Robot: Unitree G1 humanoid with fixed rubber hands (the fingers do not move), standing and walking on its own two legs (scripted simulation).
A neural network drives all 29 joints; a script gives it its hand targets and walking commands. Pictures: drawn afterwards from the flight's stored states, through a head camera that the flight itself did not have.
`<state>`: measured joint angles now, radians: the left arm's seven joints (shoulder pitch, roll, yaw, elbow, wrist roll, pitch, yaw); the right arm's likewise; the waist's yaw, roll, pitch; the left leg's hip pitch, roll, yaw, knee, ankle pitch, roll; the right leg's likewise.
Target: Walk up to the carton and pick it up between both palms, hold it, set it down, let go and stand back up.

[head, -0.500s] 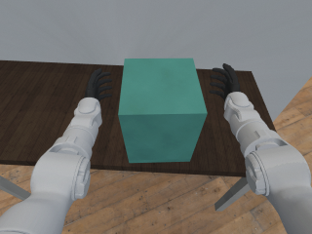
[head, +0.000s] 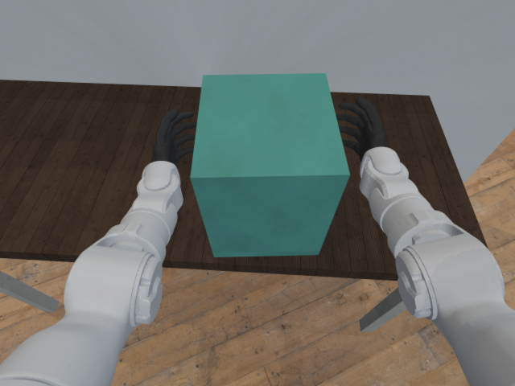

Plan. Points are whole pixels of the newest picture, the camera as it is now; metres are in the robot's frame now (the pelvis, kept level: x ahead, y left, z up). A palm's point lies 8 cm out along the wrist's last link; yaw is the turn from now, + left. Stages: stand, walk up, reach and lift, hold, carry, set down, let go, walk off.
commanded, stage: reach and lift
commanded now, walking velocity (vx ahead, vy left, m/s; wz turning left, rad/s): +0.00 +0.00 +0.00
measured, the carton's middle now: (265, 172) +0.46 +0.02 +0.03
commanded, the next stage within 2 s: none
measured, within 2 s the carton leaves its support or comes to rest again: leaves its support in 1.90 s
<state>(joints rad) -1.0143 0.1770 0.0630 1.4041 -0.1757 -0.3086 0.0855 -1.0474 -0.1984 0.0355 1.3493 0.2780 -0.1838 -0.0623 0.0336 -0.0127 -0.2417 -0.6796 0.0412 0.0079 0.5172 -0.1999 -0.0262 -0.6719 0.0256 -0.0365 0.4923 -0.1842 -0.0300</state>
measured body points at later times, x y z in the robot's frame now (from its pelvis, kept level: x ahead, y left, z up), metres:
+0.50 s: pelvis +0.02 +0.02 +0.02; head +0.07 +0.03 +0.47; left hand +0.44 +0.17 +0.08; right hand +0.45 -0.12 +0.09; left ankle +0.01 +0.13 -0.73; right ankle +0.01 -0.10 -0.73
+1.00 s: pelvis +0.03 +0.01 +0.02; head +0.07 +0.03 +0.47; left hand +0.44 +0.17 +0.08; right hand +0.45 -0.12 +0.09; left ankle +0.01 +0.13 -0.73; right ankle +0.01 -0.10 -0.73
